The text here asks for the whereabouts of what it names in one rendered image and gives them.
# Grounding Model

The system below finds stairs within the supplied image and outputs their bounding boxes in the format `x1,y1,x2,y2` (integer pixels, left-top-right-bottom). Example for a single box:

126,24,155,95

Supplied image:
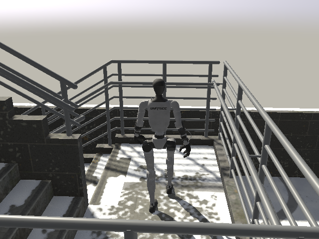
0,163,86,239
84,153,110,203

